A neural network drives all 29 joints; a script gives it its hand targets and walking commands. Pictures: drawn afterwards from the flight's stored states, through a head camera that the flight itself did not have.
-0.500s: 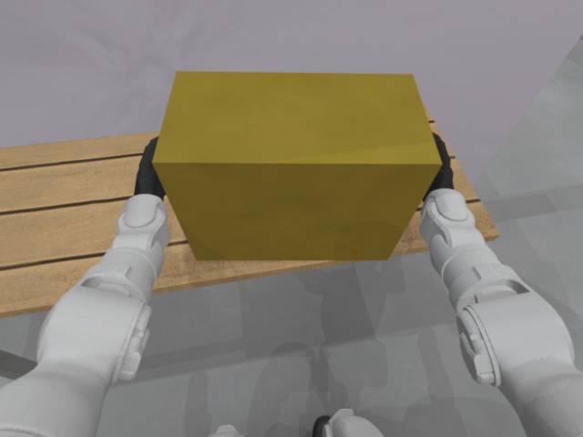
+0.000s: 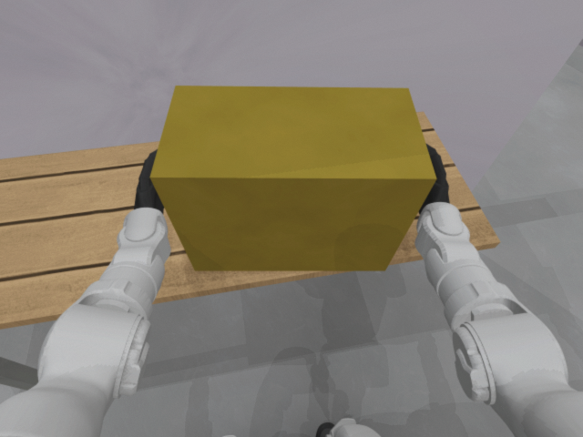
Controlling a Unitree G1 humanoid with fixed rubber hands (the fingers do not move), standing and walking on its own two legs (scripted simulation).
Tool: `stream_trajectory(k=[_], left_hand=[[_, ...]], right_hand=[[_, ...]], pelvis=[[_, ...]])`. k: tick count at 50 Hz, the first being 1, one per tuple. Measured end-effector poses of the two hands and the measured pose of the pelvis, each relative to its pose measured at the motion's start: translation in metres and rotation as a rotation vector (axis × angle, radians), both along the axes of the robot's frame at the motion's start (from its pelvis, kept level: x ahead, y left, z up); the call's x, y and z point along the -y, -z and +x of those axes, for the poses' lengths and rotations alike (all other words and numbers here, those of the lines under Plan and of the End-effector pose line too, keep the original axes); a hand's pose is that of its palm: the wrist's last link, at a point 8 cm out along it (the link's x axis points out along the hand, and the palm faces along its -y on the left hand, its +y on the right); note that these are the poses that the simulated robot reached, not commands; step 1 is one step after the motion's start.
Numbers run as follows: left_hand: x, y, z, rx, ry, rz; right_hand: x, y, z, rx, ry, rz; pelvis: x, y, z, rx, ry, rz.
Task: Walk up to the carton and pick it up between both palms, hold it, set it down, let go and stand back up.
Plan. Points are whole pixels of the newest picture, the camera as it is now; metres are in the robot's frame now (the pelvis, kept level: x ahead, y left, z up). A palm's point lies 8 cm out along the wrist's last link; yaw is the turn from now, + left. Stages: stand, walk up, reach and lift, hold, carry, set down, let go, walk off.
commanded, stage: reach and lift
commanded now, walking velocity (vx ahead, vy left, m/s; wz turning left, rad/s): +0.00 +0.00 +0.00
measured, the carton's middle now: (291, 188) +0.45 -0.02 +0.04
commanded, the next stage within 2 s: none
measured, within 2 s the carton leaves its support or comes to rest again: leaves its support in 0.32 s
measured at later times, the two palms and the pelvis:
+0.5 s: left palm (129, 207) +0.40 +0.20 +0.08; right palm (427, 209) +0.38 -0.20 +0.07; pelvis +0.01 +0.01 +0.02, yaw +2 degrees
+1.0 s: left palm (129, 196) +0.41 +0.20 +0.09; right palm (429, 195) +0.39 -0.20 +0.08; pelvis +0.02 +0.01 +0.03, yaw +2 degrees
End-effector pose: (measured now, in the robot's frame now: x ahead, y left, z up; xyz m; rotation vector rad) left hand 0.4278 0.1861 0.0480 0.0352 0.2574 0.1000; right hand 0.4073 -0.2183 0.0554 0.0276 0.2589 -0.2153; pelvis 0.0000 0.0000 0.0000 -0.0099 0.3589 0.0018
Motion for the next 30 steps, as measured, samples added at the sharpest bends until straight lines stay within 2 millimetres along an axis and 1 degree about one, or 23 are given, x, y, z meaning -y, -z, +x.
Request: stream_trajectory(k=[11, 19, 24, 30], left_hand=[[-0.008, -0.005, -0.002, 0.010, 0.004, 0.015], [-0.013, -0.014, -0.015, 0.023, 0.004, 0.026], [-0.016, -0.026, -0.024, 0.062, -0.002, 0.027], [-0.017, -0.047, -0.028, 0.123, -0.014, 0.013]], right_hand=[[-0.008, -0.001, -0.003, 0.007, -0.002, -0.004], [-0.015, -0.002, -0.018, 0.020, -0.001, -0.001], [-0.018, -0.011, -0.025, 0.058, -0.009, -0.006], [-0.018, -0.031, -0.025, 0.117, -0.019, -0.032]], pelvis=[[-0.005, -0.005, 0.005, 0.015, -0.009, -0.011], [-0.008, -0.013, 0.006, 0.061, -0.027, -0.016], [-0.010, -0.019, 0.006, 0.090, -0.040, -0.013], [-0.011, -0.024, 0.005, 0.113, -0.048, -0.003]])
